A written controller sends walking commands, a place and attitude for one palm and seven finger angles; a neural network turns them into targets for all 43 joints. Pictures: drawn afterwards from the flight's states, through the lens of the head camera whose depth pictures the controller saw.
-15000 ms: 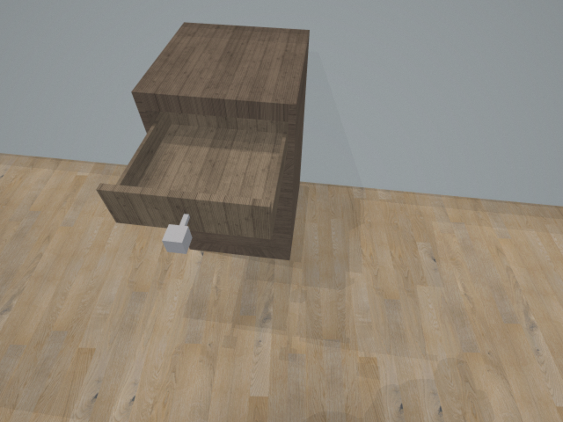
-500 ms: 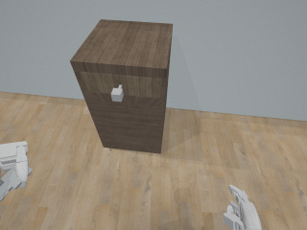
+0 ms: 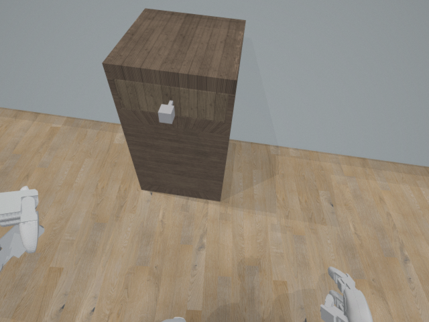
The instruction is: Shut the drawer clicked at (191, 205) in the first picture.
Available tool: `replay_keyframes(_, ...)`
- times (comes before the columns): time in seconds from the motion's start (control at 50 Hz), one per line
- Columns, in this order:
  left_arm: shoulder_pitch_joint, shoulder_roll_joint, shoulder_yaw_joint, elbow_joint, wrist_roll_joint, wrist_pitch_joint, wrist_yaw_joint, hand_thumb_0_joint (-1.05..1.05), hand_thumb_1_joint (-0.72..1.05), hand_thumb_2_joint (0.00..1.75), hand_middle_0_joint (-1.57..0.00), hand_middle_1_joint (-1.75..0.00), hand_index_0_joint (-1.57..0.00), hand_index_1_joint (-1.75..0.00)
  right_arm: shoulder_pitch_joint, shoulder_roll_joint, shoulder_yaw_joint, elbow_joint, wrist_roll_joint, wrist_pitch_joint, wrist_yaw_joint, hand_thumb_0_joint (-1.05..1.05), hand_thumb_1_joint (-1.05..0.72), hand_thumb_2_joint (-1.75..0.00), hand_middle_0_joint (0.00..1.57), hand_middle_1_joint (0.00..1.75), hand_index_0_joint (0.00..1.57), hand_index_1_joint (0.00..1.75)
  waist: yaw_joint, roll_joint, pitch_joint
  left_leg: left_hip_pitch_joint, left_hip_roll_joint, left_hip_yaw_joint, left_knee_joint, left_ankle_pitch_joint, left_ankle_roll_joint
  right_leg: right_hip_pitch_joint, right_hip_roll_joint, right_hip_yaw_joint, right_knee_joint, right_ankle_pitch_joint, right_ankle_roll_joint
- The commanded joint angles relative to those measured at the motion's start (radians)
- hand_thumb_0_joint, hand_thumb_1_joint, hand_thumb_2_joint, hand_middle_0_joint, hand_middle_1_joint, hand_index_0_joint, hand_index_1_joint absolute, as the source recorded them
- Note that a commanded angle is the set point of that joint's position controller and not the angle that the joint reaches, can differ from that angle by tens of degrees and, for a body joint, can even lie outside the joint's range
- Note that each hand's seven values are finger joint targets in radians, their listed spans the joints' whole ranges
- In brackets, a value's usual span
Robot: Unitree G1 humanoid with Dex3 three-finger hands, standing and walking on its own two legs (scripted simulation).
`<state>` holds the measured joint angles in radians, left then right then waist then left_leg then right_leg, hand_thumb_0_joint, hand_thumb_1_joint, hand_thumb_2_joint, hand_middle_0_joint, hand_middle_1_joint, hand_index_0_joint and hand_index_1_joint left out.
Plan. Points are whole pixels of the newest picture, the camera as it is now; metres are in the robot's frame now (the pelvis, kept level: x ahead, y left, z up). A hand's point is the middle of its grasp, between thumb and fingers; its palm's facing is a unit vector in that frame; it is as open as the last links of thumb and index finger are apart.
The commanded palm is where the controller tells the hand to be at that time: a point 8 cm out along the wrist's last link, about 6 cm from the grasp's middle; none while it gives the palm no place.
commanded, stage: step back with the hand held close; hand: left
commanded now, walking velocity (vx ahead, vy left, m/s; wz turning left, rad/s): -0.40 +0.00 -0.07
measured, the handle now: (168, 109) +0.77 +0.18 -0.12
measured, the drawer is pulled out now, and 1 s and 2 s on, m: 0.00 0.00 0.00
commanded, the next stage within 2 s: stop stepping back and stand still in 0.24 s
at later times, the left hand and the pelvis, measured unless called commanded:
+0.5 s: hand out of the picture +0.10 +0.19 +0.18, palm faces +0.21 -0.85 -0.48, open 3.2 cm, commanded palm +0.06 +0.24 +0.19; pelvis -0.10 -0.02 +0.01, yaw -6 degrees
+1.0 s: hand out of the picture +0.05 +0.24 +0.16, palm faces +0.37 -0.86 -0.34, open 3.2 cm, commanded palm +0.00 +0.27 +0.19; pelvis -0.15 +0.00 +0.00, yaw -4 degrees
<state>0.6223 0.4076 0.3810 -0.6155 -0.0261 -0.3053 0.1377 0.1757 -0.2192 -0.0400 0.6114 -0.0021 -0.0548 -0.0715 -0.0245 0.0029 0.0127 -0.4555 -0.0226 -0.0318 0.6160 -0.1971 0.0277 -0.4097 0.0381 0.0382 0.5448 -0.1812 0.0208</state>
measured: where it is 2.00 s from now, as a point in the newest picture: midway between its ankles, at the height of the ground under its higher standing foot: outside the picture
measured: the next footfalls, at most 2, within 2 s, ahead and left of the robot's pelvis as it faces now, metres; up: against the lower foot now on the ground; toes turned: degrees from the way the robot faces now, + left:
right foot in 0.32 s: -0.13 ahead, -0.11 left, +0.00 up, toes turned -6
left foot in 0.50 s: -0.06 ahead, +0.09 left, +0.00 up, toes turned -4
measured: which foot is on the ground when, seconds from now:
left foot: down 0.00-0.36, up 0.38-0.48, down 0.50-1.00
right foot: down 0.00-0.00, up 0.02-0.30, down 0.32-1.00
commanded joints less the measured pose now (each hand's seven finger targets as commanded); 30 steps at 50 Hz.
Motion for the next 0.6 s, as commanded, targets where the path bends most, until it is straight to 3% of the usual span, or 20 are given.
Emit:
replay_keyframes(0.0,0.023,0.177,0.174,-0.185,0.007,-0.064,0.021,0.0,0.9,0.9,-1.4,-1.6,-1.4,-1.6,-0.091,-0.135,-0.041,-0.18,-0.008,-0.068,-0.022,0.0,-0.9,-0.9,0.2,0.3,0.2,0.3,0.008,0.301,-0.164,-0.171,0.31,-0.325,-0.488,-0.248,0.107,0.299,0.074,-0.029,0.322,-0.133,0.005)
replay_keyframes(0.02,0.0,0.165,0.164,-0.211,0.01,-0.06,0.018,0.0,0.9,0.9,-1.4,-1.6,-1.4,-1.6,-0.078,-0.125,-0.04,-0.179,-0.023,-0.08,-0.021,0.0,-0.9,-0.9,0.2,0.3,0.2,0.3,0.01,0.291,-0.151,-0.209,0.359,-0.379,-0.511,-0.297,0.147,0.261,0.069,0.015,0.483,-0.209,-0.001)
replay_keyframes(0.06,0.001,0.148,0.146,-0.219,-0.002,-0.055,0.025,0.0,0.9,0.9,-1.4,-1.6,-1.4,-1.6,-0.041,-0.113,-0.043,-0.152,-0.025,-0.103,-0.013,0.0,-0.9,-0.9,0.2,0.3,0.2,0.3,0.015,0.127,-0.154,0.007,0.333,-0.288,-0.374,-0.008,0.162,0.079,0.035,0.04,0.452,-0.29,-0.011)
replay_keyframes(0.08,0.029,0.13,0.132,-0.211,-0.013,-0.049,0.026,0.0,0.9,0.9,-1.4,-1.6,-1.4,-1.6,-0.041,-0.111,-0.042,-0.147,-0.024,-0.112,-0.008,0.0,-0.9,-0.9,0.2,0.3,0.2,0.3,0.022,0.117,-0.18,0.11,0.314,-0.24,-0.324,0.128,0.145,0.041,0.021,0.026,0.362,-0.318,-0.011)
replay_keyframes(0.12,0.029,0.108,0.081,-0.214,-0.018,-0.044,0.02,0.0,0.9,0.9,-1.4,-1.6,-1.4,-1.6,-0.026,-0.109,-0.027,-0.118,-0.026,-0.126,0.008,0.0,-0.9,-0.9,0.2,0.3,0.2,0.3,0.014,0.177,-0.183,0.219,0.282,-0.206,-0.341,0.197,0.124,0.011,0.027,-0.014,0.275,-0.345,-0.011)
replay_keyframes(0.18,-0.008,0.132,0.081,-0.236,-0.019,-0.033,0.016,0.0,0.9,0.9,-1.4,-1.6,-1.4,-1.6,-0.027,-0.109,-0.018,-0.092,-0.044,-0.136,0.015,0.0,-0.9,-0.9,0.2,0.3,0.2,0.3,0.016,0.238,-0.213,0.328,0.269,-0.178,-0.342,0.298,0.107,0.034,0.026,-0.034,0.105,-0.333,-0.017)
replay_keyframes(0.22,-0.002,0.143,0.089,-0.232,-0.03,-0.027,0.005,0.0,0.9,0.9,-1.4,-1.6,-1.4,-1.6,-0.028,-0.109,-0.016,-0.087,-0.047,-0.12,0.022,0.0,-0.9,-0.9,0.2,0.3,0.2,0.3,0.025,0.237,-0.259,0.372,0.254,-0.142,-0.326,0.372,0.076,0.099,0.03,-0.057,-0.034,-0.275,-0.025)
replay_keyframes(0.26,0.009,0.183,0.125,-0.248,-0.046,-0.032,-0.01,0.0,0.9,0.9,-1.4,-1.6,-1.4,-1.6,-0.047,-0.107,-0.016,-0.11,-0.043,-0.09,0.026,0.0,-0.9,-0.9,0.2,0.3,0.2,0.3,0.032,0.186,-0.264,0.368,0.223,-0.084,-0.267,0.367,0.038,0.159,0.0,-0.058,-0.219,-0.124,-0.034)
replay_keyframes(0.28,0.028,0.216,0.154,-0.256,-0.044,-0.033,-0.015,0.0,0.9,0.9,-1.4,-1.6,-1.4,-1.6,-0.052,-0.108,-0.015,-0.125,-0.041,-0.07,0.028,0.0,-0.9,-0.9,0.2,0.3,0.2,0.3,0.028,0.137,-0.267,0.341,0.178,-0.04,-0.211,0.324,0.009,0.17,-0.043,-0.026,-0.262,0.005,-0.048)
replay_keyframes(0.32,0.004,0.265,0.205,-0.229,-0.068,-0.048,-0.006,0.0,0.9,0.9,-1.4,-1.6,-1.4,-1.6,-0.097,-0.087,0.003,-0.15,-0.021,-0.052,0.016,0.0,-0.9,-0.9,0.2,0.3,0.2,0.3,0.022,-0.058,-0.212,0.314,0.076,0.063,-0.044,0.016,-0.044,0.016,-0.214,0.066,-0.294,0.148,-0.084)
replay_keyframes(0.34,0.081,0.188,0.147,-0.165,-0.072,-0.021,-0.009,0.0,0.9,0.9,-1.4,-1.6,-1.4,-1.6,-0.075,-0.086,-0.015,-0.159,0.009,-0.049,0.014,0.0,-0.9,-0.9,0.2,0.3,0.2,0.3,0.021,-0.192,-0.193,0.271,0.002,0.067,0.115,-0.057,-0.053,-0.026,-0.263,0.098,-0.31,0.068,-0.099)
replay_keyframes(0.36,0.095,0.191,0.161,-0.158,-0.064,0.002,-0.002,0.0,0.9,0.9,-1.4,-1.6,-1.4,-1.6,-0.099,-0.091,-0.017,-0.169,0.017,-0.041,0.012,0.0,-0.9,-0.9,0.2,0.3,0.2,0.3,0.031,-0.186,-0.157,0.172,0.006,0.038,0.231,-0.084,-0.047,-0.026,-0.3,0.138,-0.281,0.116,-0.132)
replay_keyframes(0.38,0.106,0.196,0.181,-0.162,-0.067,0.018,0.007,0.0,0.9,0.9,-1.4,-1.6,-1.4,-1.6,-0.1,-0.086,-0.006,-0.173,0.013,-0.033,0.008,0.0,-0.9,-0.9,0.2,0.3,0.2,0.3,0.021,-0.133,-0.174,0.109,0.018,0.023,0.246,-0.094,-0.041,0.035,-0.31,0.131,-0.228,0.223,-0.155)
replay_keyframes(0.42,0.087,0.167,0.151,-0.144,-0.055,0.038,0.02,0.0,0.9,0.9,-1.4,-1.6,-1.4,-1.6,-0.094,-0.067,0.018,-0.175,0.016,-0.026,-0.007,0.0,-0.9,-0.9,0.2,0.3,0.2,0.3,-0.001,-0.072,-0.117,0.084,0.045,0.015,0.028,-0.046,-0.026,0.133,-0.273,0.082,-0.156,0.306,-0.121)
replay_keyframes(0.44,0.065,0.159,0.134,-0.137,-0.05,0.042,0.025,0.0,0.9,0.9,-1.4,-1.6,-1.4,-1.6,-0.084,-0.082,0.016,-0.171,0.019,-0.035,-0.015,0.0,-0.9,-0.9,0.2,0.3,0.2,0.3,-0.006,-0.045,-0.095,0.159,0.042,0.031,-0.086,0.033,-0.014,0.11,-0.239,0.055,-0.145,0.249,-0.084)
replay_keyframes(0.48,0.029,0.156,0.11,-0.127,-0.043,0.042,0.027,0.0,0.9,0.9,-1.4,-1.6,-1.4,-1.6,-0.078,-0.119,0.0,-0.172,0.027,-0.065,-0.027,0.0,-0.9,-0.9,0.2,0.3,0.2,0.3,0.008,-0.035,-0.082,0.236,0.095,-0.003,-0.188,0.137,0.014,0.116,-0.157,0.01,-0.143,0.105,-0.028)
replay_keyframes(0.5,0.022,0.16,0.111,-0.11,-0.035,0.039,0.027,0.0,0.9,0.9,-1.4,-1.6,-1.4,-1.6,-0.065,-0.132,-0.004,-0.17,0.026,-0.077,-0.029,0.0,-0.9,-0.9,0.2,0.3,0.2,0.3,0.015,-0.033,-0.071,0.252,0.108,-0.023,-0.185,0.177,0.025,0.118,-0.128,0.027,-0.153,0.11,-0.011)
replay_keyframes(0.52,0.041,0.159,0.114,-0.102,-0.031,0.038,0.028,0.0,0.9,0.9,-1.4,-1.6,-1.4,-1.6,-0.048,-0.125,0.0,-0.16,0.019,-0.08,-0.029,0.0,-0.9,-0.9,0.2,0.3,0.2,0.3,0.008,0.022,-0.107,0.272,0.11,-0.051,-0.179,0.222,0.034,0.135,-0.114,0.002,-0.129,0.121,-0.015)
replay_keyframes(0.54,0.031,0.155,0.105,-0.133,-0.033,0.034,0.024,0.0,0.9,0.9,-1.4,-1.6,-1.4,-1.6,-0.045,-0.12,0.006,-0.162,0.016,-0.081,-0.026,0.0,-0.9,-0.9,0.2,0.3,0.2,0.3,0.008,0.066,-0.126,0.275,0.12,-0.082,-0.214,0.196,0.033,0.147,-0.098,-0.025,-0.106,0.045,-0.012)
replay_keyframes(0.58,0.001,0.152,0.094,-0.185,-0.027,0.027,0.02,0.0,0.9,0.9,-1.4,-1.6,-1.4,-1.6,-0.066,-0.129,0.003,-0.165,0.012,-0.095,-0.024,0.0,-0.9,-0.9,0.2,0.3,0.2,0.3,0.01,0.115,-0.105,0.223,0.137,-0.128,-0.29,-0.041,0.037,0.163,-0.07,-0.037,-0.121,-0.137,-0.01)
